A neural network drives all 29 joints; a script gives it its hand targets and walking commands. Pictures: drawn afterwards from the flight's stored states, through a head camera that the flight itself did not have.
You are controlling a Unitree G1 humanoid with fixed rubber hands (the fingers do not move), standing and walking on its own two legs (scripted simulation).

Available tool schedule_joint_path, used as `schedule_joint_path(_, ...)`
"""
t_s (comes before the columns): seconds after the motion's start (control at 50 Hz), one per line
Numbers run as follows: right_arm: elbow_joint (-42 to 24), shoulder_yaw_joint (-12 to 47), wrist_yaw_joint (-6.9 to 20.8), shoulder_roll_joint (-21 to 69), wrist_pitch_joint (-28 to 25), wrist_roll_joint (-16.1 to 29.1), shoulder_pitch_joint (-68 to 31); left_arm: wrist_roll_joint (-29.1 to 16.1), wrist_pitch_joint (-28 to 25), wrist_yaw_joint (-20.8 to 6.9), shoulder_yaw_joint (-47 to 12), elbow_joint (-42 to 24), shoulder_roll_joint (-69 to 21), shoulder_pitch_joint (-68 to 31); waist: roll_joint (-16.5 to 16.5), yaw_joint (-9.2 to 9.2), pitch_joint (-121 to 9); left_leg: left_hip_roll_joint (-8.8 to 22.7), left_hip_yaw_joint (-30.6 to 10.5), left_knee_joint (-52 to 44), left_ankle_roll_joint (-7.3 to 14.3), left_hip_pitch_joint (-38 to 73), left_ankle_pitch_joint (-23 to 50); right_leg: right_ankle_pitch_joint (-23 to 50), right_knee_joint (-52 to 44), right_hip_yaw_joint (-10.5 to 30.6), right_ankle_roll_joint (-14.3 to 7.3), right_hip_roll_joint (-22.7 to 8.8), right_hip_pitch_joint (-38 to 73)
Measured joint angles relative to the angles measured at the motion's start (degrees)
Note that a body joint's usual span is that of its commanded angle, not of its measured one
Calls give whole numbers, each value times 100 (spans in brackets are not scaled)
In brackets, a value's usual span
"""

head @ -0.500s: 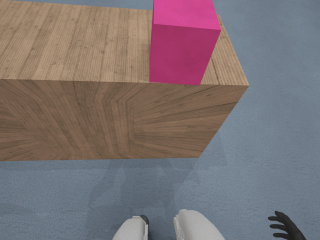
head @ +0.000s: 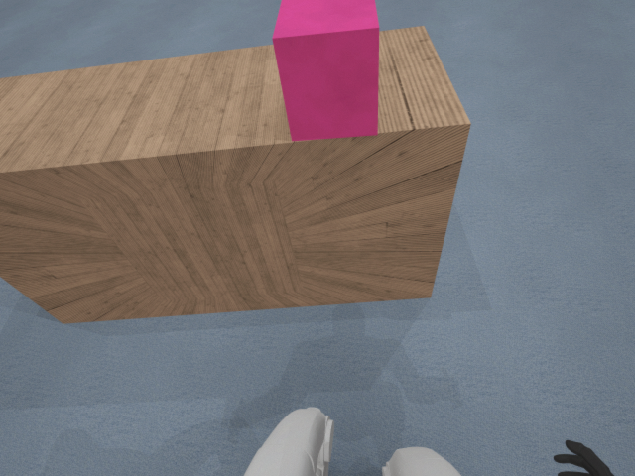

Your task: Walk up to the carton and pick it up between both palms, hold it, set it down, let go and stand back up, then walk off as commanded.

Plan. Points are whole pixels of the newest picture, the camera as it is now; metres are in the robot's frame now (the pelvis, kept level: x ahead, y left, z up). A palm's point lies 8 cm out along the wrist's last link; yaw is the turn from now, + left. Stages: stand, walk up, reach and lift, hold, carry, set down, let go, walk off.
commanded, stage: walk off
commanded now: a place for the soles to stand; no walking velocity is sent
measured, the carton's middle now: (330, 65) +0.86 -0.02 +0.08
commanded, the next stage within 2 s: stand in 0.96 s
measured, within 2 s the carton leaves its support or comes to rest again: neither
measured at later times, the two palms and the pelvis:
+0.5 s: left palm out of the picture +0.05 +0.31 -0.09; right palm out of the picture -0.09 -0.33 -0.06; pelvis -0.04 +0.00 +0.02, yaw +0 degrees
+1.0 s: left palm out of the picture +0.13 +0.33 -0.07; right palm (607, 471) +0.13 -0.31 -0.10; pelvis +0.07 +0.01 +0.01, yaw +1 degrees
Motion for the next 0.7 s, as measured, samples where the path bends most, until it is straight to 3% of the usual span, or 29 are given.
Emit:
schedule_joint_path(0.1,384,-1,148,-132,-44,0,773,11,-199,0,-1,-40,-1,-623,-67,-4,-184,2,-6,-248,67,1051,-613,1,-375,-5,-44,-110,-146)
schedule_joint_path(0.18,464,-26,214,-226,-175,1,1220,52,-270,-38,-3,-162,-1,-944,-216,-14,-222,120,-14,-1518,289,1813,-1048,24,-577,-11,-53,-182,-259)
schedule_joint_path(0.26,317,-133,165,-393,-458,1,1661,55,-238,-77,1,-172,17,-1097,-330,-126,-290,276,-21,-3392,391,2435,-834,-348,67,8,-54,-155,-777)
schedule_joint_path(0.34,500,-133,88,-203,-481,0,1847,54,-152,-110,-3,-176,47,-867,-699,-225,-420,233,64,-3400,439,2614,-671,-290,1278,43,-32,-68,-977)
schedule_joint_path(0.46,313,-132,96,-118,-699,0,1838,54,-306,-221,-2,-180,86,-571,-775,-219,-571,493,70,-4078,323,2703,-166,105,1303,51,1,-86,-982)
schedule_joint_path(0.58,77,-132,150,-131,-729,0,1745,54,-564,-240,-2,-187,97,-321,-764,-207,-602,520,84,-3978,223,2656,-435,138,-365,63,1,-227,-458)
schedule_joint_path(0.62,102,-134,141,-120,-709,0,1549,54,-688,-178,-2,-177,77,-199,-666,-202,-506,543,75,-3079,317,2355,-704,506,-477,-9,47,-170,-350)
schedule_joint_path(0.7,60,-133,152,-73,-694,0,1131,54,-764,-133,-2,-179,27,137,-464,-198,-506,479,69,-1727,435,1608,-410,424,-511,-81,57,-145,-100)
